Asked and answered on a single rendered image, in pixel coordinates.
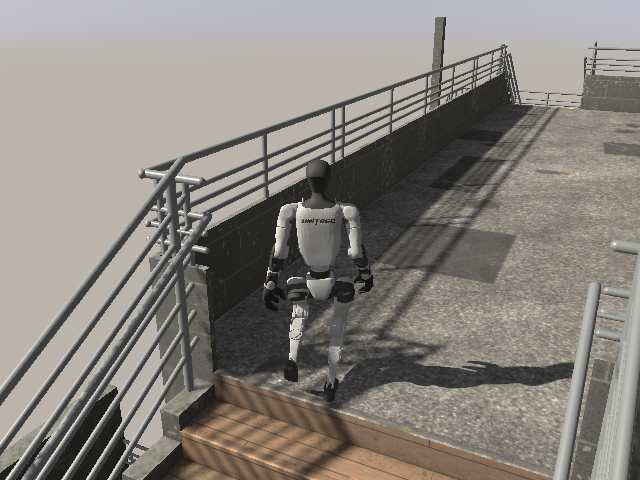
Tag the humanoid robot torso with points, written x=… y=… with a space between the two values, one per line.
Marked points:
x=319 y=238

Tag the robot head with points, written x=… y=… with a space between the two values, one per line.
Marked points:
x=318 y=174

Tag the robot right hand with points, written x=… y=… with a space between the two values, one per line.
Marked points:
x=368 y=283

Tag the robot left forearm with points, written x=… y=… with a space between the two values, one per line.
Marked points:
x=274 y=270

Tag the robot right forearm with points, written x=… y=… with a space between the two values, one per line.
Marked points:
x=363 y=265

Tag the left robot upper arm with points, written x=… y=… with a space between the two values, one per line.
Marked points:
x=287 y=213

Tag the robot left hand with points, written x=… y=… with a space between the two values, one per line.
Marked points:
x=268 y=295

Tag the right robot upper arm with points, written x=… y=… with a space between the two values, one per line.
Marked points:
x=350 y=212

